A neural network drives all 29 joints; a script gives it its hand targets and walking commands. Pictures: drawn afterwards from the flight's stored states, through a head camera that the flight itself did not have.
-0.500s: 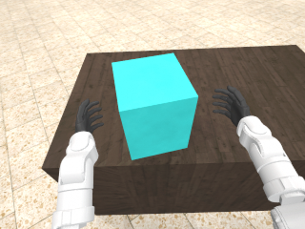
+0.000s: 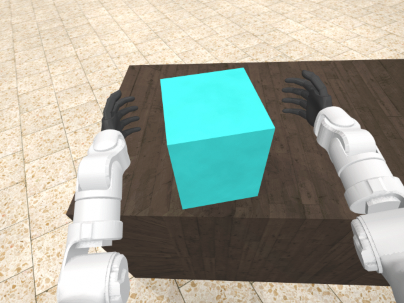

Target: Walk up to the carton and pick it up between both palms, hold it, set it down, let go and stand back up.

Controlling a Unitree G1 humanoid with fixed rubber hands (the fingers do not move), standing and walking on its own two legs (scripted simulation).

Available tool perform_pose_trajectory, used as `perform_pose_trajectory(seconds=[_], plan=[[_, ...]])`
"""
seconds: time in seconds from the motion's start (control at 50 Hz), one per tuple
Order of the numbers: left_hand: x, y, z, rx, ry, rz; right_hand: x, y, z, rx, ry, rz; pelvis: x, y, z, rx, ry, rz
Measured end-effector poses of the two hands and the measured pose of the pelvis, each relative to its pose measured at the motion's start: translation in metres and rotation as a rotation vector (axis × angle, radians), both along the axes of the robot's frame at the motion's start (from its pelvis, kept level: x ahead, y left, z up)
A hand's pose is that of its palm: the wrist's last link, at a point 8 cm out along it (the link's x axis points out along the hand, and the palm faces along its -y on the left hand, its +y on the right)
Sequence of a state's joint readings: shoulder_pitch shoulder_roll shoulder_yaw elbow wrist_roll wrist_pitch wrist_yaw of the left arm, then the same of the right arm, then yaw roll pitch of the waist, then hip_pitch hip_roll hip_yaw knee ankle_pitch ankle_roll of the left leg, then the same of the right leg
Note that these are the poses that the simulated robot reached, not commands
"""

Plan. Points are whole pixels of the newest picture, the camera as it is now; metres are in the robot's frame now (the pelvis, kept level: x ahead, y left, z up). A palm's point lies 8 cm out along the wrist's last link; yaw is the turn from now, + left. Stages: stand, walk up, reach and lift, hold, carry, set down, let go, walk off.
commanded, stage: reach and lift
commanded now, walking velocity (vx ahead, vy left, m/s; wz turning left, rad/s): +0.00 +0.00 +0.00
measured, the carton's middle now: (211, 141) +0.47 +0.04 +0.03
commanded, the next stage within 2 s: none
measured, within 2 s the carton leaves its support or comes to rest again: neither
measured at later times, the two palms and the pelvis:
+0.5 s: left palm (110, 99) +0.41 +0.22 +0.20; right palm (310, 74) +0.49 -0.15 +0.21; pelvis +0.00 +0.00 +0.00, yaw +1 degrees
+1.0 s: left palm (127, 134) +0.42 +0.22 +0.10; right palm (285, 110) +0.49 -0.13 +0.11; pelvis +0.00 +0.00 +0.00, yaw +1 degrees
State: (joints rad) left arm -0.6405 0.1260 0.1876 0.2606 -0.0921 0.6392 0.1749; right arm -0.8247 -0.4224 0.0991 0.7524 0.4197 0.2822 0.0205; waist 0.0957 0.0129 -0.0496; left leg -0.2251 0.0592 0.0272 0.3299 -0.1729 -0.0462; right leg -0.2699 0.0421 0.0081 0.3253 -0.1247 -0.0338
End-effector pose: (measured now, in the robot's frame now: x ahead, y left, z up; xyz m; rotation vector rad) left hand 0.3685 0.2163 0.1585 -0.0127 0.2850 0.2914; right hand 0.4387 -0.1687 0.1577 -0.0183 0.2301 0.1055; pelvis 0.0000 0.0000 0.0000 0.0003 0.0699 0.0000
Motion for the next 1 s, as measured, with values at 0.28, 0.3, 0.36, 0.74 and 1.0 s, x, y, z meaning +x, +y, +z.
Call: perform_pose_trajectory(seconds=[0.28,0.3,0.36,0.74,1.0], plan=[[0.026,0.005,0.025,0.022,-0.012,-0.001,0.029,0.009,0.028,0.006,0.004,0.000,0.002,0.003,0.000,-0.007,0.039,0.010],[0.027,0.005,0.027,0.024,-0.013,-0.001,0.031,0.010,0.030,0.007,0.004,0.000,0.002,0.003,0.000,-0.007,0.043,0.011],[0.033,0.006,0.032,0.029,-0.015,0.000,0.036,0.012,0.036,0.012,0.004,0.001,0.002,0.003,-0.001,-0.008,0.055,0.012],[0.057,0.007,0.022,0.041,0.005,-0.003,0.055,0.025,0.030,0.003,0.046,-0.010,0.003,0.002,-0.001,-0.010,0.111,0.022],[0.050,0.005,-0.055,0.023,0.006,0.026,0.050,0.044,-0.044,-0.020,0.054,0.003,0.004,0.002,-0.004,-0.012,0.184,0.019]])
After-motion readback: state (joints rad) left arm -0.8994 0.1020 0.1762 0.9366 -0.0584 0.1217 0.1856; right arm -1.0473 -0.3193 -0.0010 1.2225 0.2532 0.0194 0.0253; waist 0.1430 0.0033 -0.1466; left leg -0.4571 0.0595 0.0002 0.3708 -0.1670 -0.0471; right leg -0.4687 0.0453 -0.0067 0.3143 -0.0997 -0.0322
